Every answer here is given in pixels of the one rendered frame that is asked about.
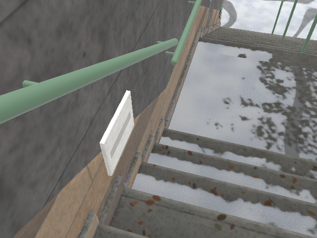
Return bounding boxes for stairs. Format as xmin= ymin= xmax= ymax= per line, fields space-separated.
xmin=202 ymin=27 xmax=317 ymax=55
xmin=94 ymin=128 xmax=317 ymax=238

